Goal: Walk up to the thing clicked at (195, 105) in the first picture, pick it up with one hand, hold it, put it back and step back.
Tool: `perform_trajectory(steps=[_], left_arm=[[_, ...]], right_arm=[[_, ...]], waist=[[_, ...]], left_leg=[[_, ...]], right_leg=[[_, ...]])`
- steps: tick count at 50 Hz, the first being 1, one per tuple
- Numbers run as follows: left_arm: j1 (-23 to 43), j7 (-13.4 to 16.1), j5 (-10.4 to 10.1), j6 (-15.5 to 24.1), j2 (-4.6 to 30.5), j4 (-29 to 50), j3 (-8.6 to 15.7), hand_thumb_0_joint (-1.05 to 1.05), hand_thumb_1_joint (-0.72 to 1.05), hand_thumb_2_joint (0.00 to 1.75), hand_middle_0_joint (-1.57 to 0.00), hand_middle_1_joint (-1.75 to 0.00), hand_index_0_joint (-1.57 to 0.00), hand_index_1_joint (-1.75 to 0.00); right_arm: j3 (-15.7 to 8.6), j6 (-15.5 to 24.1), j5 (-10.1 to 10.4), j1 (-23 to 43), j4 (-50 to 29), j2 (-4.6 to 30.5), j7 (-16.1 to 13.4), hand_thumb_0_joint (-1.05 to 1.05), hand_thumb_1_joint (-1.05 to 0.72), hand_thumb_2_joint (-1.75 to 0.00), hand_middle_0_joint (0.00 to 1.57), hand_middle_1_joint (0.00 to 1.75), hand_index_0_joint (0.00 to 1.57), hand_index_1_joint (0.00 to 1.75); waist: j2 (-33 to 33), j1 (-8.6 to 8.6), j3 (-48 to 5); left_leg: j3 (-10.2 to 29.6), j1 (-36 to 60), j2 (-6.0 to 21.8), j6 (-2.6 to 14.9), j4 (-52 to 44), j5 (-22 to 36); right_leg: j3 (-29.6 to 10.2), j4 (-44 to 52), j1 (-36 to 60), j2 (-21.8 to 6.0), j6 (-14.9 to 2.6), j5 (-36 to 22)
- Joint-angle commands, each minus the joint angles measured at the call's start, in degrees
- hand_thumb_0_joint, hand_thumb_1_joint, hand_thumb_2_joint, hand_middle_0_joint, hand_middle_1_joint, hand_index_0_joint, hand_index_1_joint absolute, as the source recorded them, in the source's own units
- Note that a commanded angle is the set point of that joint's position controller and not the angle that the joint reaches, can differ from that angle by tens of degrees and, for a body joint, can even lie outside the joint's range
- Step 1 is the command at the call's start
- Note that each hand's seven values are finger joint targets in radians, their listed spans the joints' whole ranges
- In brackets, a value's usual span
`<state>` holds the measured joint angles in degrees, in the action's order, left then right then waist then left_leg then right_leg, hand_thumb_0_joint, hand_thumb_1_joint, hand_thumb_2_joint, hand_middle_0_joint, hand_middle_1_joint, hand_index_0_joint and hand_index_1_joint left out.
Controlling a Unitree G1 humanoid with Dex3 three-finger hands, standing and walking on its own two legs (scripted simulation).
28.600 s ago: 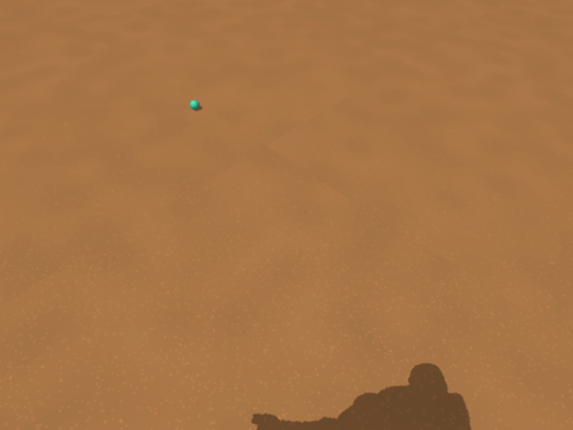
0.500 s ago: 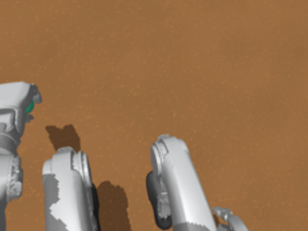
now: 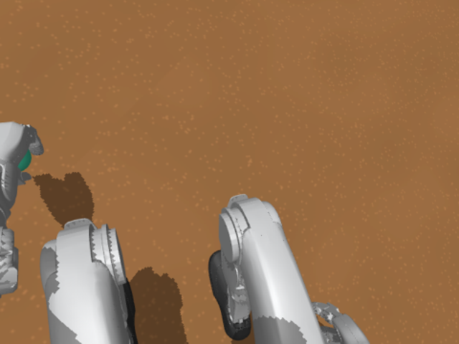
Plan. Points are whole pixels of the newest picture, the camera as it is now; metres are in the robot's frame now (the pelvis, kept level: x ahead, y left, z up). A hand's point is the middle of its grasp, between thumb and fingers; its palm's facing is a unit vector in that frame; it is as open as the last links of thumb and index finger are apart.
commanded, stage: lower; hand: left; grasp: from above
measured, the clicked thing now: (11, 157) +0.45 +0.31 -0.20
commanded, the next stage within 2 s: rest in 0.02 s
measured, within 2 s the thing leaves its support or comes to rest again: rests again in 1.34 s
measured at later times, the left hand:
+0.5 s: hand (27, 166) +0.44 +0.29 -0.23, palm faces -0.46 -0.12 -0.88, open 6.8 cm
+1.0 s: hand (35, 166) +0.45 +0.28 -0.26, palm faces -0.44 -0.14 -0.89, open 6.7 cm
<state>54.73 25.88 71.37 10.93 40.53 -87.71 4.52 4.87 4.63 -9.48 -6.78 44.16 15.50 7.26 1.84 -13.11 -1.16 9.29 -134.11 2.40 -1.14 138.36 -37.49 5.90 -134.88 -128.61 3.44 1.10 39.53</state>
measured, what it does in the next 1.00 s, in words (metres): stands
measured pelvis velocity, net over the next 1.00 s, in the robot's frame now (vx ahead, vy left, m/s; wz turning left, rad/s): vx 0.00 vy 0.01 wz -0.09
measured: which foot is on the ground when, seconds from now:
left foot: down 0.00-1.00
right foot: down 0.00-1.00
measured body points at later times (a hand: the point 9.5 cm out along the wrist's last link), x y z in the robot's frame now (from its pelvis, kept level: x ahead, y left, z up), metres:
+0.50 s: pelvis +0.01 +0.00 -0.02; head +0.26 +0.08 +0.34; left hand +0.46 +0.29 -0.18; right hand +0.06 -0.26 -0.12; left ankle +0.08 +0.14 -0.29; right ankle +0.10 -0.11 -0.29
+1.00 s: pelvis +0.00 +0.01 -0.03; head +0.27 +0.10 +0.33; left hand +0.47 +0.29 -0.21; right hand +0.05 -0.25 -0.10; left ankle +0.08 +0.14 -0.29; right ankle +0.10 -0.11 -0.29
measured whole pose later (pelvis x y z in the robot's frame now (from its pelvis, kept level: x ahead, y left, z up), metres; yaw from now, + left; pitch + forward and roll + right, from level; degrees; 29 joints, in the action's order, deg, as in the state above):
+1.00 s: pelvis +0.00 +0.01 -0.03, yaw -5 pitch +28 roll -12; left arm 55.3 36.1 72.2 11.7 49.1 -96.3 9.0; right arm 12.0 11.8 -14.8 -4.7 42.3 17.2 13.4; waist 6.0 -18.2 6.1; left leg 14.3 -135.7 2.8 -1.1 145.7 -40.0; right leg 9.6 -138.4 -128.8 5.3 2.3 39.8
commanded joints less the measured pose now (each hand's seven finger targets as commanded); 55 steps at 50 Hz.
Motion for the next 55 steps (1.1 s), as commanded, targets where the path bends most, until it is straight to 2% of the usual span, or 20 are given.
perform_trajectory(steps=[1,8,10,13,17,19,26,29,30,31,35,36,41,42,44,48,50,52,54,55], left_arm=[[18.5,4.2,0.1,0.5,15.0,8.1,2.0,0.0,0.61,0.57,-0.96,-0.63,-1.0,-0.6],[17.3,6.0,0.2,-0.2,16.3,7.1,3.2,0.0,0.59,0.6,-0.94,-0.62,-0.97,-0.59],[17.2,6.0,0.4,-0.6,14.5,4.3,1.7,0.0,0.61,0.6,-0.95,-0.63,-0.98,-0.59],[16.3,6.6,-0.3,-0.4,17.4,5.4,3.9,0.0,0.6,0.59,-0.94,-0.63,-0.98,-0.59],[17.3,7.2,-0.5,0.0,16.6,3.9,3.2,0.0,0.6,0.58,-0.93,-0.64,-0.97,-0.6],[16.4,7.5,-0.3,0.3,18.0,3.4,3.9,0.0,0.6,0.58,-0.94,-0.64,-0.98,-0.6],[15.8,9.3,0.6,0.5,19.9,2.0,5.6,0.0,0.66,0.61,-0.97,-0.66,-1.01,-0.61],[15.5,9.6,0.8,0.4,19.8,-0.4,5.0,0.0,0.71,0.6,-1.0,-0.66,-1.05,-0.62],[17.0,9.5,0.7,0.5,17.5,-1.5,2.6,0.0,0.72,0.61,-1.01,-0.66,-1.05,-0.61],[16.9,10.2,0.4,0.9,21.9,0.8,6.1,0.0,0.7,0.6,-1.0,-0.66,-1.04,-0.61],[17.1,10.6,0.8,1.0,20.7,-0.7,4.1,0.0,0.72,0.59,-1.01,-0.65,-1.05,-0.6],[16.2,11.1,0.4,1.0,22.8,-1.5,6.1,0.0,0.71,0.57,-1.0,-0.65,-1.05,-0.6],[16.1,11.6,-0.2,1.0,19.2,-1.7,2.6,0.0,0.71,0.55,-1.0,-0.63,-1.05,-0.58],[16.2,12.1,-0.1,1.1,22.9,-1.0,5.4,0.0,0.73,0.54,-1.0,-0.64,-1.06,-0.59],[16.7,12.0,-0.1,0.8,20.7,-2.2,3.1,0.0,0.73,0.53,-1.01,-0.63,-1.06,-0.57],[13.9,13.1,0.0,0.4,23.6,-2.7,6.0,0.0,0.69,0.53,-0.99,-0.61,-1.04,-0.56],[16.2,12.7,0.6,0.2,21.6,-4.4,3.3,0.0,0.69,0.52,-0.99,-0.6,-1.04,-0.55],[16.5,13.2,-0.4,0.5,23.2,-2.9,4.7,0.0,0.68,0.54,-0.98,-0.61,-1.03,-0.57],[16.8,12.9,0.1,0.3,20.8,-4.4,2.0,0.0,0.7,0.5,-1.0,-0.6,-1.04,-0.54],[17.1,13.0,0.2,0.3,22.7,-4.6,3.0,0.0,0.69,0.52,-1.0,-0.59,-1.05,-0.55]], right_arm=[[-3.4,0.5,-0.4,-11.4,-0.7,14.1,-0.7,0.0,-0.91,-0.9,0.2,0.3,0.2,0.3],[-2.7,1.0,-1.3,-11.2,-0.7,14.5,0.0,0.0,-0.9,-0.89,0.2,0.3,0.2,0.3],[-2.4,1.5,-1.7,-11.1,-0.3,14.3,0.4,0.0,-0.9,-0.89,0.2,0.3,0.2,0.3],[-2.1,1.8,-1.8,-11.5,-0.4,14.8,0.8,0.0,-0.9,-0.89,0.2,0.3,0.2,0.3],[-1.4,2.3,-2.5,-10.9,-0.6,15.0,1.5,0.0,-0.9,-0.89,0.2,0.3,0.2,0.3],[-1.2,2.6,-2.3,-10.6,-1.0,15.3,1.6,0.0,-0.9,-0.9,0.2,0.3,0.2,0.3],[-0.4,3.4,-3.4,-10.6,-1.2,16.3,2.5,0.0,-0.9,-0.89,0.2,0.3,0.2,0.3],[-0.1,4.1,-4.0,-9.7,-1.1,16.7,2.9,0.0,-0.9,-0.89,0.2,0.3,0.2,0.3],[0.5,4.5,-4.1,-9.2,-1.7,16.7,3.2,0.0,-0.9,-0.89,0.2,0.3,0.2,0.3],[0.1,4.6,-4.1,-9.8,-1.4,17.9,3.1,0.0,-0.9,-0.89,0.2,0.3,0.2,0.3],[1.0,5.7,-4.4,-9.2,-2.1,17.5,4.0,0.0,-0.9,-0.9,0.2,0.3,0.2,0.3],[0.8,5.8,-4.5,-10.1,-1.4,18.2,4.0,0.0,-0.9,-0.9,0.2,0.3,0.2,0.3],[2.0,6.8,-4.4,-8.7,-1.5,17.1,4.9,0.0,-0.9,-0.9,0.2,0.3,0.2,0.3],[1.7,6.9,-4.8,-9.5,-1.3,18.3,4.9,0.0,-0.9,-0.9,0.2,0.3,0.2,0.3],[2.3,7.4,-4.9,-8.7,-1.7,18.1,5.4,0.0,-0.9,-0.9,0.2,0.3,0.2,0.3],[2.5,7.1,-4.9,-8.7,-1.9,18.7,5.4,0.0,-0.9,-0.9,0.2,0.3,0.2,0.3],[2.5,7.6,-5.3,-8.0,-1.8,18.5,6.0,0.0,-0.9,-0.9,0.2,0.3,0.2,0.3],[2.7,7.9,-4.9,-7.6,-2.2,19.2,5.9,0.0,-0.9,-0.9,0.2,0.3,0.2,0.3],[3.3,8.5,-5.1,-7.1,-2.6,18.9,6.3,0.0,-0.9,-0.9,0.2,0.3,0.2,0.3],[3.2,8.6,-5.3,-7.7,-2.1,19.5,6.5,0.0,-0.9,-0.9,0.2,0.3,0.2,0.3]], waist=[[-19.0,-1.03,-38.8],[-19.7,-1.22,-38.7],[-17.9,-2.83,-36.7],[-17.8,-1.71,-37.8],[-17.1,-3.53,-36.2],[-19.2,-2.67,-36.0],[-20.2,-3.81,-34.9],[-21.1,-4.78,-33.4],[-20.2,-5.74,-31.3],[-20.4,-4.98,-33.1],[-19.8,-5.69,-30.9],[-19.8,-5.72,-31.4],[-20.6,-5.59,-32.6],[-21.1,-5.94,-33.5],[-20.9,-6.37,-31.4],[-22.4,-5.22,-32.8],[-22.0,-7.4,-29.6],[-23.1,-6.43,-30.4],[-22.6,-7.39,-28.0],[-22.0,-7.95,-28.0]], left_leg=[[-5.7,29.7,-0.8,2.16,-12.1,6.8],[-5.4,28.3,-0.6,2.26,-10.6,7.6],[-5.1,28.0,-0.5,2.39,-9.5,7.6],[-5.0,26.7,-0.3,2.52,-8.8,8.7],[-4.4,25.6,0.0,2.61,-7.7,8.7],[-4.4,26.3,-0.1,2.35,-8.0,8.3],[-3.9,26.4,0.1,2.25,-7.2,9.5],[-3.3,27.8,0.3,1.91,-7.4,8.7],[-3.1,26.2,0.2,2.02,-6.7,6.9],[-2.9,26.6,0.3,2.14,-7.1,7.4],[-2.9,25.2,0.3,2.18,-6.5,6.1],[-2.9,25.4,0.4,2.2,-6.3,7.3],[-2.5,26.5,0.8,2.1,-5.7,8.9],[-2.6,26.9,0.8,2.15,-5.6,9.9],[-2.5,26.1,0.7,2.08,-5.5,8.6],[-2.1,27.0,0.9,1.79,-6.4,9.8],[-1.7,26.8,1.1,1.74,-5.7,8.4],[-1.2,27.4,1.0,1.55,-6.7,7.8],[-1.3,26.8,1.1,1.59,-6.3,7.2],[-1.3,26.4,1.2,1.75,-6.1,7.3]], right_leg=[[4.8,13.1,17.4,1.6,-3.05,-11.5],[5.1,12.1,18.1,1.7,-2.76,-12.7],[5.4,11.9,17.3,2.0,-2.63,-13.3],[5.0,12.0,20.0,2.1,-2.36,-14.3],[5.9,11.2,19.0,2.5,-2.31,-14.6],[6.1,11.0,18.6,2.3,-2.64,-13.8],[6.8,10.2,19.7,2.8,-2.44,-15.7],[7.8,9.3,17.7,2.9,-2.65,-14.7],[8.0,9.5,16.2,2.8,-2.67,-13.0],[8.1,10.0,17.8,2.9,-2.53,-13.6],[7.8,9.9,17.8,3.0,-2.47,-12.3],[7.9,9.9,18.9,3.0,-2.36,-13.6],[7.6,9.8,20.2,3.5,-2.22,-15.8],[8.1,10.0,21.1,3.5,-1.97,-16.8],[8.3,9.6,19.7,3.4,-2.13,-15.5],[8.7,9.2,21.0,3.6,-2.36,-16.3],[9.1,8.5,18.6,3.7,-2.33,-15.4],[9.4,8.8,18.5,3.6,-2.59,-14.5],[9.6,8.7,17.3,3.6,-2.39,-14.1],[9.4,8.9,18.4,3.8,-2.31,-14.4]])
